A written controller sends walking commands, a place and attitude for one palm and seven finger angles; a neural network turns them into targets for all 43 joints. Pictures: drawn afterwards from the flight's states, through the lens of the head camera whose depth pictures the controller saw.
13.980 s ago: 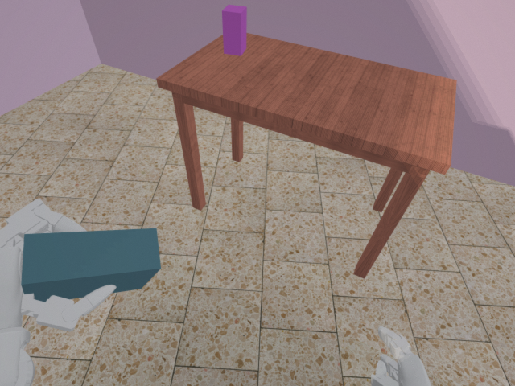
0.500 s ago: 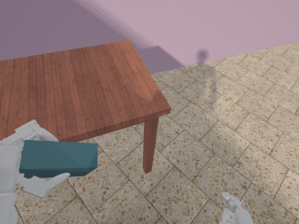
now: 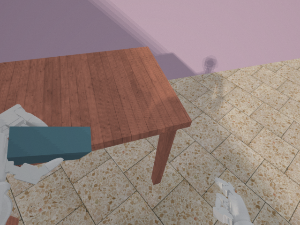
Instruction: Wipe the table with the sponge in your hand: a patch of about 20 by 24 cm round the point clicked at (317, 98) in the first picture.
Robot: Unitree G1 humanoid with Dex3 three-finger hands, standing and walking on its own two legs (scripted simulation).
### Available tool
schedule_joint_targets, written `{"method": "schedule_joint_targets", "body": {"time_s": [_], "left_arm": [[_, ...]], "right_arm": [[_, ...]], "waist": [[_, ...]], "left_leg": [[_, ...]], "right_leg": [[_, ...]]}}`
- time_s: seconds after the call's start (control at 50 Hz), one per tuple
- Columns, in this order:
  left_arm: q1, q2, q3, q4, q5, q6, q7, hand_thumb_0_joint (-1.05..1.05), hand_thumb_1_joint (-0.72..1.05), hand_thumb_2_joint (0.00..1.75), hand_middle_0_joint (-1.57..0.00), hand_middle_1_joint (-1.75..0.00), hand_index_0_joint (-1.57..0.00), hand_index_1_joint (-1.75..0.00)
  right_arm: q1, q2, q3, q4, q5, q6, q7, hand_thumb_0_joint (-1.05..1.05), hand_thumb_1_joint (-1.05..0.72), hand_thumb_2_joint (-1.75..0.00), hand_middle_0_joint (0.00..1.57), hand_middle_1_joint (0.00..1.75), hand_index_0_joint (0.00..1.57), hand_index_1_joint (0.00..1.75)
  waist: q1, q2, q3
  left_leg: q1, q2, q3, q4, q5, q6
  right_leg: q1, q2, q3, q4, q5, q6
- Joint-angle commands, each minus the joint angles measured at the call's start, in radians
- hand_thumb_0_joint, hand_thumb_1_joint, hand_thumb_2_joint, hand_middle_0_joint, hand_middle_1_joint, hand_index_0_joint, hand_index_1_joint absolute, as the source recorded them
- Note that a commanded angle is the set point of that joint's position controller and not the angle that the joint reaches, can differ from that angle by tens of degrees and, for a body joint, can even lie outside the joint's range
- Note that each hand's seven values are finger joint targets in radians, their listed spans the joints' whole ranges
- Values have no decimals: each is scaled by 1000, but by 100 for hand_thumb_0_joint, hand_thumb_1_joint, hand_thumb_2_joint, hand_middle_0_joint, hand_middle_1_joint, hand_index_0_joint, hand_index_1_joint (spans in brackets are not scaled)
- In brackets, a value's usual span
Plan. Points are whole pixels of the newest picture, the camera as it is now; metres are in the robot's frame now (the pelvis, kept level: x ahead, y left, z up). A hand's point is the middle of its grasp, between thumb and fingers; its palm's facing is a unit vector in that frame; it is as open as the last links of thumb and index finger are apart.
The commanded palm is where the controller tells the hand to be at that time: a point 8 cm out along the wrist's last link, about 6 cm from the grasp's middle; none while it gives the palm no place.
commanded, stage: shuffle to correct the standing spot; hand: left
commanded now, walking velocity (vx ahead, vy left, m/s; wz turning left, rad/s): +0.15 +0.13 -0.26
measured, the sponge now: (62, 145) +0.24 +0.21 +0.14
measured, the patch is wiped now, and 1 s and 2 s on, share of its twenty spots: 0.00 0.00 0.00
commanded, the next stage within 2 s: come to a stop and stand still in 0.82 s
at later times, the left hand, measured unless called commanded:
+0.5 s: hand (9, 136) +0.23 +0.29 +0.17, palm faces +0.37 -0.83 -0.42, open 9.5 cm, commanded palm +0.19 +0.32 +0.19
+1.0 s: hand out of the picture +0.32 +0.38 +0.16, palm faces +0.40 -0.82 -0.40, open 9.5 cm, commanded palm +0.26 +0.41 +0.19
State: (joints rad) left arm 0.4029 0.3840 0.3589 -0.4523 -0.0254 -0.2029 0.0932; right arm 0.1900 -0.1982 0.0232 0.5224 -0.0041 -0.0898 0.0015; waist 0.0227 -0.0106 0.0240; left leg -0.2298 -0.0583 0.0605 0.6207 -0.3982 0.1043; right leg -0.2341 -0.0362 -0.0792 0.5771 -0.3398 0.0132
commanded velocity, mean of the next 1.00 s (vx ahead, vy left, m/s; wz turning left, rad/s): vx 0.15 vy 0.04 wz -0.05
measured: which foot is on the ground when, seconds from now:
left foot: down 0.00-0.32, up 0.34-0.56, down 0.58-1.00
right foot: down 0.00-0.16, up 0.18-0.32, down 0.34-0.94, up 0.96-1.00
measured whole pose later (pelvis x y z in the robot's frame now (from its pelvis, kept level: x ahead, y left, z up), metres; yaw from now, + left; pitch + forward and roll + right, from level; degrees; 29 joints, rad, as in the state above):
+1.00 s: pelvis +0.08 +0.13 +0.00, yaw -3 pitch -2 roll +1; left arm 0.37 0.38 0.39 -0.43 -0.01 -0.21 0.12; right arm 0.19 -0.18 0.00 0.63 0.00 -0.12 -0.02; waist 0.04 -0.06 0.07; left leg -0.30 -0.02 0.07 0.63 -0.29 0.04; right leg -0.35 -0.02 0.03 0.94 -0.46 -0.02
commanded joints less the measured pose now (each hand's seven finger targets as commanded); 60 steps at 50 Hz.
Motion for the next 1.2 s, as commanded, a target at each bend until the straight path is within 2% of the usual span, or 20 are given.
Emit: {"method": "schedule_joint_targets", "body": {"time_s": [0.0,0.1,0.16,0.2,0.26,0.28,0.3,0.34,0.5,0.6,0.68,0.7,0.74,0.76,0.82,0.88,0.92,0.94,1.12,1.18], "left_arm": [[-87,176,133,-286,-26,-86,27,0,10,130,-120,-160,-120,-160],[-106,176,151,-280,-32,-87,34,0,10,130,-120,-160,-120,-160],[-170,181,123,-320,-17,-89,26,0,10,130,-120,-160,-120,-160],[-148,190,141,-328,-22,-82,25,0,10,130,-120,-160,-120,-160],[-2,156,142,-244,-25,-77,26,0,10,130,-120,-160,-120,-160],[43,171,163,-244,-23,-85,30,0,10,130,-120,-160,-120,-160],[78,202,186,-208,-25,-99,29,0,10,130,-120,-160,-120,-160],[101,232,265,-200,-52,-92,27,0,10,130,-120,-160,-120,-160],[-135,171,110,-237,0,-69,46,0,10,130,-120,-160,-120,-160],[-148,226,177,-238,-3,-94,33,0,10,130,-120,-160,-120,-160],[-43,170,166,-253,2,-102,34,0,10,130,-120,-160,-120,-160],[-24,178,173,-244,4,-103,34,0,10,130,-120,-160,-120,-160],[-33,205,182,-196,-6,-85,32,0,10,130,-120,-160,-120,-160],[-47,144,126,-200,-18,-81,28,0,10,130,-120,-160,-120,-160],[-124,161,130,-215,-1,-84,47,0,10,130,-120,-160,-120,-160],[-145,139,108,-178,-5,-79,50,0,10,130,-120,-160,-120,-160],[-206,143,80,-273,0,-89,45,0,10,130,-120,-160,-120,-160],[-200,176,105,-220,5,-80,36,0,10,130,-120,-160,-120,-160],[53,195,176,-294,-13,-44,23,0,10,130,-120,-160,-120,-160],[27,203,212,-188,-39,-25,34,0,10,130,-120,-160,-120,-160]], "right_arm": [[-54,-142,-69,-137,9,-43,-5,0,-90,-90,20,30,20,30],[-47,-136,-70,-103,13,-20,-8,0,-90,-90,20,30,20,30],[-38,-145,-80,-122,-6,-37,-3,0,-90,-90,20,30,20,30],[-70,-143,-90,-139,-18,-42,15,0,-90,-90,20,30,20,30],[-72,-136,-89,-147,-14,-41,15,0,-90,-90,20,30,20,30],[-90,-143,-92,-145,3,-36,12,0,-90,-90,20,30,20,30],[-81,-126,-82,-128,16,-29,9,0,-90,-90,20,30,20,30],[-27,-134,-90,-122,-5,-7,-2,0,-90,-90,20,30,20,30],[-61,-101,-60,-51,-9,-72,-55,0,-90,-90,20,30,20,30],[-51,-139,-88,-74,17,-99,-53,0,-90,-90,20,30,20,30],[-66,-126,-74,-69,15,-107,-23,0,-90,-90,20,30,20,30],[-73,-121,-66,-66,17,-105,-20,0,-90,-90,20,30,20,30],[-49,-104,-74,-68,15,-100,-19,0,-90,-90,20,30,20,30],[-53,-129,-94,-72,20,-98,-14,0,-90,-90,20,30,20,30],[-55,-97,-51,-36,14,-85,-18,0,-90,-90,20,30,20,30],[-45,-98,-59,-34,3,-94,-37,0,-90,-90,20,30,20,30],[-55,-137,-82,-69,9,-89,-34,0,-90,-90,20,30,20,30],[-68,-128,-86,-64,7,-88,-28,0,-90,-90,20,30,20,30],[-51,-108,-54,-103,8,-81,-11,0,-90,-90,20,30,20,30],[-21,-106,-58,-94,15,-80,-35,0,-90,-90,20,30,20,30]], "waist": [[-8,43,-208],[-37,63,-131],[-56,306,-77],[-27,266,-86],[21,152,-125],[64,-3,-194],[37,-273,-258],[3,-79,-87],[-23,-6,-69],[-24,300,-62],[8,213,-100],[2,154,-113],[-1,-265,-76],[2,-310,-7],[-20,-102,-34],[-34,41,-139],[-30,292,-146],[-16,146,-137],[-18,199,-179],[-40,16,-215]], "left_leg": [[-66,91,-73,67,615,-139],[-24,76,-84,-47,301,-121],[342,256,-384,-276,875,-160],[341,200,-217,-249,996,-297],[-44,126,-51,-30,961,-218],[-264,70,-36,310,763,-206],[-396,5,-33,700,75,-106],[-495,110,-223,757,-143,-94],[100,29,107,-52,89,-94],[-13,333,-433,-343,43,111],[-212,242,-205,-159,25,40],[-243,177,-112,-69,0,-6],[-430,19,11,340,-117,-86],[-481,57,-51,474,-72,-101],[-307,146,-95,236,-84,-83],[157,42,20,-164,214,-81],[323,377,-512,-314,459,91],[253,394,-526,-333,489,124],[-19,242,-111,-132,712,-97],[-70,111,-65,7,395,-127]], "right_leg": [[195,-81,140,29,450,-137],[3,-105,194,107,300,-132],[-418,84,-13,462,-192,-43],[-369,70,-52,416,-156,-55],[191,74,-148,-63,101,-89],[453,-18,-57,-171,254,-151],[445,-299,328,-170,338,-270],[88,-405,584,-292,-90,-281],[-200,-121,118,-185,-194,-125],[-246,69,29,441,-254,-14],[82,47,25,1,-67,-36],[154,34,58,-124,-4,-46],[151,-259,603,-348,-225,-211],[117,-329,688,-396,-190,-282],[45,-275,394,-220,172,-247],[-83,-44,107,46,160,-105],[-372,72,64,478,-192,-24],[-371,71,105,572,-176,-29],[164,64,-5,-150,244,-53],[238,-82,208,-180,753,-119]]}}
